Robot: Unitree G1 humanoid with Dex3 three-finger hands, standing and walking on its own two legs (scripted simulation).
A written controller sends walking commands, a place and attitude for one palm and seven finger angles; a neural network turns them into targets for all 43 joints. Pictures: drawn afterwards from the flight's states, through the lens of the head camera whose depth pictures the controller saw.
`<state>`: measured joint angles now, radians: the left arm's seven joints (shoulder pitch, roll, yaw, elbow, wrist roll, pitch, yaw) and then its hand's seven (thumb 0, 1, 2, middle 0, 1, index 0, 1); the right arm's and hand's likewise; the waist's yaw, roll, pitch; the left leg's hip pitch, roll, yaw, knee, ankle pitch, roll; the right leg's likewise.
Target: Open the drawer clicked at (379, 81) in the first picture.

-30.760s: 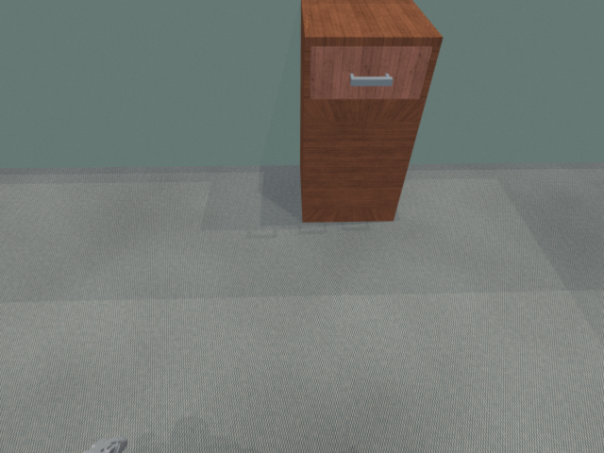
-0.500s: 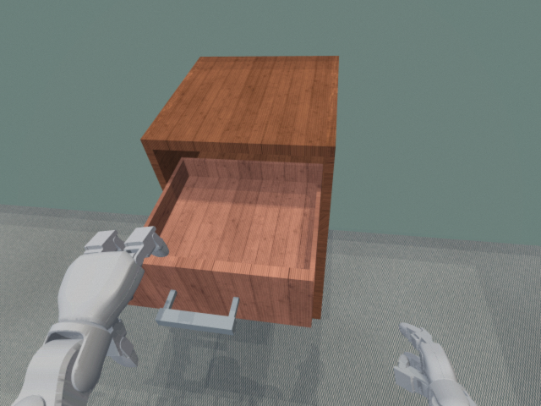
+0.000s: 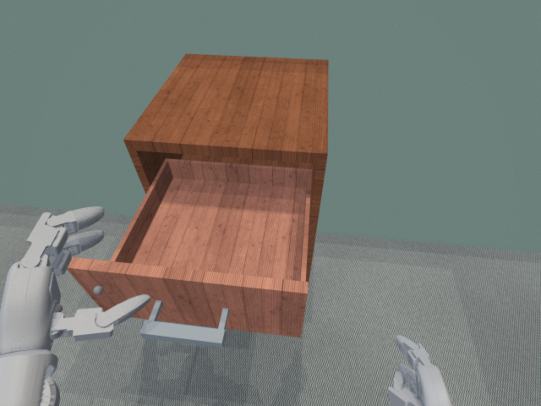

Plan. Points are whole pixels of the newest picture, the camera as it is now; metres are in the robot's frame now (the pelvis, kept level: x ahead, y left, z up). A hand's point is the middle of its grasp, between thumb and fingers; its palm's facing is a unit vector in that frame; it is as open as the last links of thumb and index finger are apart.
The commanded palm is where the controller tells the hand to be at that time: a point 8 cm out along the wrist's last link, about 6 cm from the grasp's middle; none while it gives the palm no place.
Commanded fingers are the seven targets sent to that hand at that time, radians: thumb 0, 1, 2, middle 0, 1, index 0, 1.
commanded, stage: draw the hand back to the body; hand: left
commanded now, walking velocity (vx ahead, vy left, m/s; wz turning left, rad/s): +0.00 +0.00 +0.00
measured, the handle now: (187, 322) +0.26 +0.18 -0.06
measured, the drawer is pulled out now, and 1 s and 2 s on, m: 0.30 0.30 0.30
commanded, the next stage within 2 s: step back with the hand held close in 0.54 s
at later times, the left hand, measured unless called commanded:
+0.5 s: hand (78, 304) +0.18 +0.23 +0.15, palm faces +0.41 -0.82 -0.39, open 7.7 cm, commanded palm +0.13 +0.28 +0.17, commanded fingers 0.00 0.90 0.90 -0.20 -0.30 -0.20 -0.30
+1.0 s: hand (63, 322) +0.16 +0.24 +0.15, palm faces +0.30 -0.81 -0.51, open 7.4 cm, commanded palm +0.09 +0.29 +0.17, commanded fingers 0.00 0.90 0.90 -0.20 -0.30 -0.20 -0.30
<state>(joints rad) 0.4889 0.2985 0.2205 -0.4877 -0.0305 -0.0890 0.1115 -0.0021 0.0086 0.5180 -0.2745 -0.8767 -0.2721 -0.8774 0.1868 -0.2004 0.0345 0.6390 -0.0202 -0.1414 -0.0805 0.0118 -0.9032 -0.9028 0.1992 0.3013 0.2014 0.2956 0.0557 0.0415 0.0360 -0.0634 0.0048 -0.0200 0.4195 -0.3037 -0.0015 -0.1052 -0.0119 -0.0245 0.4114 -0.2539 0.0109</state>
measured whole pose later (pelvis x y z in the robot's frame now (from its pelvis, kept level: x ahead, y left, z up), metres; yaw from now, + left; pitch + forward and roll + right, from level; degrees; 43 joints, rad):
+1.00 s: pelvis -0.03 +0.00 -0.01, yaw +2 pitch +3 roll +0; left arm 0.67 0.39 0.36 -0.59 -0.05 -0.18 0.11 0.02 0.89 0.90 -0.22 -0.31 -0.21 -0.31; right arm 0.16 -0.22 -0.03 0.57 0.01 -0.04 -0.09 0.01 -0.91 -0.90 0.20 0.30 0.20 0.30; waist -0.02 0.02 0.03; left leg -0.27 -0.02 -0.05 0.52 -0.29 0.01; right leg -0.30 -0.04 -0.05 0.50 -0.25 0.02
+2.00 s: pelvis -0.19 +0.01 -0.01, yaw +1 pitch +3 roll -3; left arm 0.60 0.40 0.40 -0.61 -0.06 -0.22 0.15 0.02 0.89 0.90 -0.21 -0.30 -0.21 -0.31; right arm 0.14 -0.16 0.00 0.62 -0.02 -0.13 -0.07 0.01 -0.91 -0.90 0.20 0.30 0.20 0.30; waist 0.01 -0.04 0.03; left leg -0.43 0.02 -0.02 0.53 -0.16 0.03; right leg -0.51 0.05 0.01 1.04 -0.50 0.03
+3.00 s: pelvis -0.33 -0.02 +0.00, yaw +1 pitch +0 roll -1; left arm 0.62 0.34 0.30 -0.53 -0.04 -0.17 0.15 0.02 0.89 0.90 -0.21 -0.30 -0.21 -0.31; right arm 0.23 -0.20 0.03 0.62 0.00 -0.12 -0.07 0.01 -0.90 -0.90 0.20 0.30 0.20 0.30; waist 0.00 -0.01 0.00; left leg -0.29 0.03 0.04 0.47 -0.17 0.01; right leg -0.17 -0.01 -0.11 0.42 -0.26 0.00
